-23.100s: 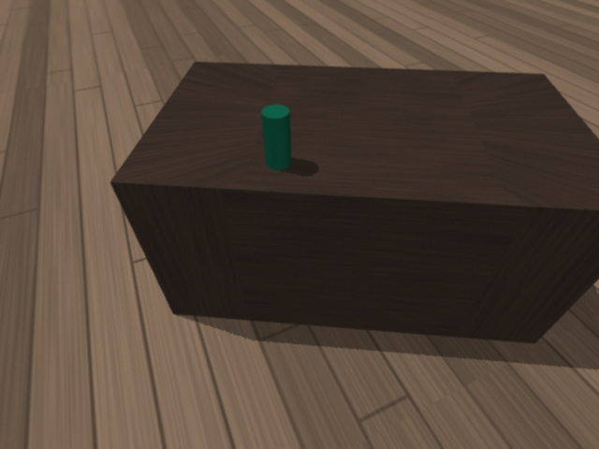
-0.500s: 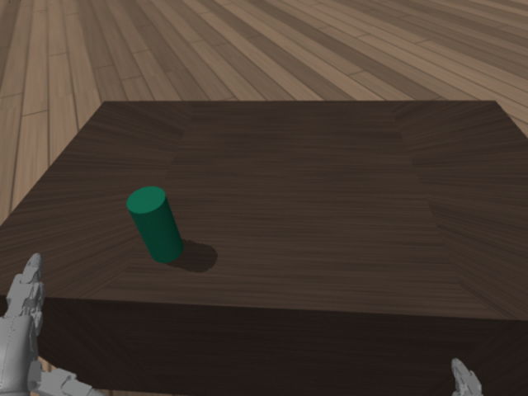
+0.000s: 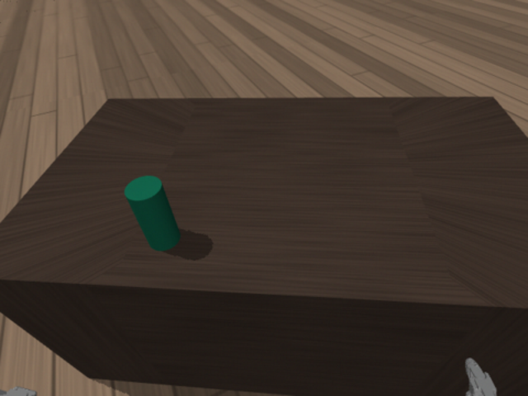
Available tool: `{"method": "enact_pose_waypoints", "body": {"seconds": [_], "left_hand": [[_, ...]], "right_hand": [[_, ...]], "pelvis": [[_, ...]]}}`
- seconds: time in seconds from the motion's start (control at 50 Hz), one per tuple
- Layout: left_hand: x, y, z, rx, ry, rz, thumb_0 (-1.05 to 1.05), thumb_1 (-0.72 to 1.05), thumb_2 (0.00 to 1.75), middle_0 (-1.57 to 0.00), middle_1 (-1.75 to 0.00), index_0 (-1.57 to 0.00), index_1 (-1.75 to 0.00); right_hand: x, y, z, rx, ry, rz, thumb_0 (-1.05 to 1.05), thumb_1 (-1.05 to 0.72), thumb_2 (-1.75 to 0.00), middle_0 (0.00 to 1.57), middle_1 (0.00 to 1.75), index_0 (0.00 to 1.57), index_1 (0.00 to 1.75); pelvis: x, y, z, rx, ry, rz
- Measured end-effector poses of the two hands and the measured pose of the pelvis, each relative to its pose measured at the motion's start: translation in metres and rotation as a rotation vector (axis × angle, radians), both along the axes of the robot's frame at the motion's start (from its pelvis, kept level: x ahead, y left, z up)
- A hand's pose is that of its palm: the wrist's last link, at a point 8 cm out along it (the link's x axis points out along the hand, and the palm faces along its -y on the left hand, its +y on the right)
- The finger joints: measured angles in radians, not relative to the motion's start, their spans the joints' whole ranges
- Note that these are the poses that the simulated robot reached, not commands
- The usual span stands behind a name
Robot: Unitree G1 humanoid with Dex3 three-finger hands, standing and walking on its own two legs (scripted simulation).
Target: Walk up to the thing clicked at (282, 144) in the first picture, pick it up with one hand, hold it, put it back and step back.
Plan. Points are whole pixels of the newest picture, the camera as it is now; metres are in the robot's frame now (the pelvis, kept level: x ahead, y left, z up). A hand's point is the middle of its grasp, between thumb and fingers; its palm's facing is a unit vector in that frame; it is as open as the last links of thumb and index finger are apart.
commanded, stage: home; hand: left
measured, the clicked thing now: (154, 215) +0.49 +0.26 +0.00
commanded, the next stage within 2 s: none
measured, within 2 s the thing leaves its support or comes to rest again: neither
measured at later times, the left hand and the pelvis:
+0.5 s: hand (149, 391) +0.19 +0.20 -0.05, palm faces +0.11 -0.97 -0.20, open 17.4 cm; pelvis +0.01 +0.02 +0.00, yaw -1 degrees
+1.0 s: hand (158, 385) +0.20 +0.19 -0.06, palm faces +0.10 -0.97 -0.23, open 17.6 cm; pelvis +0.02 +0.01 -0.01, yaw -1 degrees
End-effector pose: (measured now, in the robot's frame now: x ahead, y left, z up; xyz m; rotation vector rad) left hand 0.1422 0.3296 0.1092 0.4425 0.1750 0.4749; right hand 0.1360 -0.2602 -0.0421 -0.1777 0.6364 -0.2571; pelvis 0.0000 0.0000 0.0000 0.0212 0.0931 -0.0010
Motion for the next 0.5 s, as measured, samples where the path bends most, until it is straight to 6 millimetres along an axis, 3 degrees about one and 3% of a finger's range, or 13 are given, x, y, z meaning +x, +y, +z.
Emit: {"method": "enact_pose_waypoints", "body": {"seconds": [0.1, 0.18, 0.3, 0.5], "left_hand": [[0.001, 0.012, -0.015, -0.018, 0.031, 0.038, -0.02, -0.54, 0.04, -0.06, -0.06, -0.07, -0.06], [0.007, 0.004, -0.036, -0.075, 0.069, 0.021, -0.02, -0.52, 0.06, -0.06, -0.06, -0.06, -0.07], [0.012, -0.025, -0.077, -0.205, 0.177, -0.04, -0.01, -0.51, 0.07, -0.05, -0.07, -0.06, -0.07], [0.02, -0.085, -0.138, -0.382, 0.375, -0.178, -0.02, -0.53, 0.06, -0.05, -0.06, -0.06, -0.06]], "right_hand": [[0.002, 0.01, -0.001, -0.004, 0.016, 0.022, -0.01, 0.37, -0.16, 0.09, 0.1, 0.08, 0.1], [0.014, 0.036, -0.001, 0.031, 0.0, 0.075, -0.01, 0.18, -0.29, 0.1, 0.13, 0.1, 0.13], [0.028, 0.063, 0.003, 0.068, -0.039, 0.115, -0.01, -0.12, -0.46, 0.13, 0.18, 0.13, 0.18], [0.021, 0.052, 0.001, 0.014, 0.011, 0.074, 0.0, -0.68, -0.77, 0.19, 0.27, 0.18, 0.27]], "pelvis": [[0.001, 0.004, 0.001, -0.003, 0.003, -0.003], [0.002, 0.007, 0.001, -0.005, 0.007, -0.002], [0.007, 0.014, 0.002, -0.012, 0.017, -0.003], [0.011, 0.019, -0.002, -0.018, 0.04, -0.012]]}}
